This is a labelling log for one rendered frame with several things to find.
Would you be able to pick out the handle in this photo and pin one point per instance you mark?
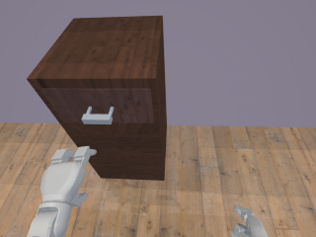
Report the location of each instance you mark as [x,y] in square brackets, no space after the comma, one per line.
[89,118]

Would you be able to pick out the robot left forearm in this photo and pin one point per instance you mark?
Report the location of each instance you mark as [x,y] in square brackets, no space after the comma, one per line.
[51,219]

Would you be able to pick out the drawer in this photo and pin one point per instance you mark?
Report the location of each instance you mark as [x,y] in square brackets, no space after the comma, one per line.
[130,104]

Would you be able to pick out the left robot hand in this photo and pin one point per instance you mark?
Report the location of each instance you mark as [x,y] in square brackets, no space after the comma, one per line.
[62,179]

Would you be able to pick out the right robot hand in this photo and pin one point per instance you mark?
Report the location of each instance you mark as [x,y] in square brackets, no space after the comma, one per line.
[254,227]

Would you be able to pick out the cabinet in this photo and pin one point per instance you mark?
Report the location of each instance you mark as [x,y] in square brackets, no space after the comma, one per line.
[112,53]

